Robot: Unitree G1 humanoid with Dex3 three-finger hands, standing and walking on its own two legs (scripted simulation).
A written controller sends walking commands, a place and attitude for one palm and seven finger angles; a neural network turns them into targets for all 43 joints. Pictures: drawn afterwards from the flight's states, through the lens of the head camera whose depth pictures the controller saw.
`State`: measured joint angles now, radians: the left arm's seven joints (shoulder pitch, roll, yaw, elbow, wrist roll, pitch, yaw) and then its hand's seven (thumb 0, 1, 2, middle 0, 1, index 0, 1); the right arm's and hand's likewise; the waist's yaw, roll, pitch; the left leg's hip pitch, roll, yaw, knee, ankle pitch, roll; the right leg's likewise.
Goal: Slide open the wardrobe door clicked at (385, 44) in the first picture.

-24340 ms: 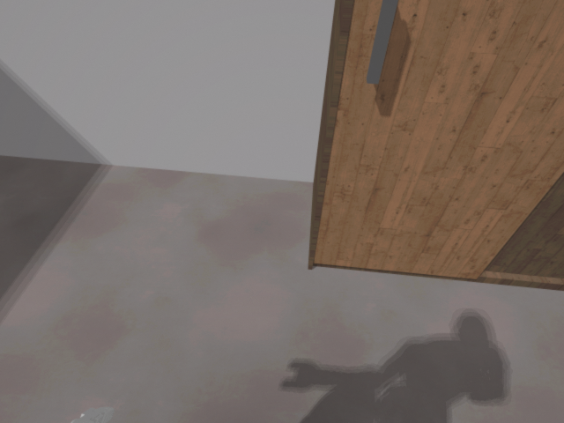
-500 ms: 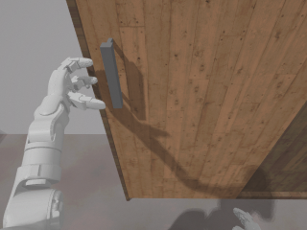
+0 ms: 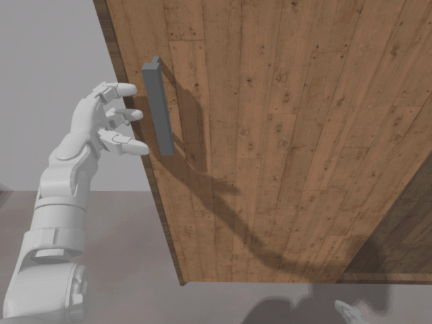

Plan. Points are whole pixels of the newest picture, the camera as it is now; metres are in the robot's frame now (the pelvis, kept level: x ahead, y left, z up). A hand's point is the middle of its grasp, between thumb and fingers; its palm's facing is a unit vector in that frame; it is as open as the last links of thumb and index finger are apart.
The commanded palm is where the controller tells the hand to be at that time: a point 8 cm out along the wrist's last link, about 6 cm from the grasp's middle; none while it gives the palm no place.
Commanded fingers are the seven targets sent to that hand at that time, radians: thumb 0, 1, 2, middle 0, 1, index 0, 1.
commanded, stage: move the hooked fingers beside the handle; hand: left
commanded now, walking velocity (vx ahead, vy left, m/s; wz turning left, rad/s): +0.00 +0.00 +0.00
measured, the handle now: (162, 108) +0.46 +0.13 +0.20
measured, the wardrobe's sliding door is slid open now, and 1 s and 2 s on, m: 0.00 0.00 0.00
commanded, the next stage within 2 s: feel for the door with the fingertips in 1.74 s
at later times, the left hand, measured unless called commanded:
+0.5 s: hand (136, 138) +0.38 +0.16 +0.19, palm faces +0.02 -1.00 +0.00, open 14.0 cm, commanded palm +0.37 +0.23 +0.21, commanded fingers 0.00 -0.50 0.30 -0.30 -1.20 -0.30 -1.20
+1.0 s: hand (128, 118) +0.39 +0.17 +0.23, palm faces +0.04 -1.00 -0.01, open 14.0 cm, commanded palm +0.37 +0.23 +0.21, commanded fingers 0.00 -0.50 0.30 -0.30 -1.20 -0.30 -1.20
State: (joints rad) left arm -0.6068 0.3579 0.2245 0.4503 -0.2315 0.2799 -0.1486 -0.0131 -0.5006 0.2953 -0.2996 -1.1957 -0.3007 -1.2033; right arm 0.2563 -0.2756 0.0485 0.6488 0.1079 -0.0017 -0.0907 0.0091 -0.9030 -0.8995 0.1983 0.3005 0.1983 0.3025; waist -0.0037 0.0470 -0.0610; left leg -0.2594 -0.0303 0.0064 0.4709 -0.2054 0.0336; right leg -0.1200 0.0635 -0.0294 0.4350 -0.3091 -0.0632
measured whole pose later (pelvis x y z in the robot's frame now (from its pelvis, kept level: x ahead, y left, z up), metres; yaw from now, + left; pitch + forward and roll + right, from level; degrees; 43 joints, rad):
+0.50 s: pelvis +0.00 +0.00 +0.00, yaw +0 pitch -1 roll +0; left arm -0.50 0.29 0.19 0.30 -0.24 0.28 -0.11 -0.01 -0.50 0.30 -0.30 -1.20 -0.30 -1.20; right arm 0.23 -0.27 0.05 0.63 0.10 0.00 -0.09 0.01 -0.90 -0.90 0.20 0.30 0.20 0.30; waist 0.01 0.05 -0.03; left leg -0.25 -0.04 0.00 0.47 -0.20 0.04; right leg -0.11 0.06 -0.03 0.44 -0.31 -0.06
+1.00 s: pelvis -0.01 +0.00 +0.00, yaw +0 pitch -1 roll +0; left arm -0.60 0.32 0.21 0.36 -0.23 0.25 -0.11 -0.01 -0.50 0.29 -0.30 -1.20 -0.30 -1.20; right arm 0.22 -0.26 0.06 0.67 0.09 0.00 -0.10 0.01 -0.90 -0.90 0.20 0.30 0.20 0.30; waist 0.00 0.03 -0.05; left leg -0.25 -0.03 0.00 0.47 -0.20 0.03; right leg -0.11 0.06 -0.04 0.43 -0.30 -0.07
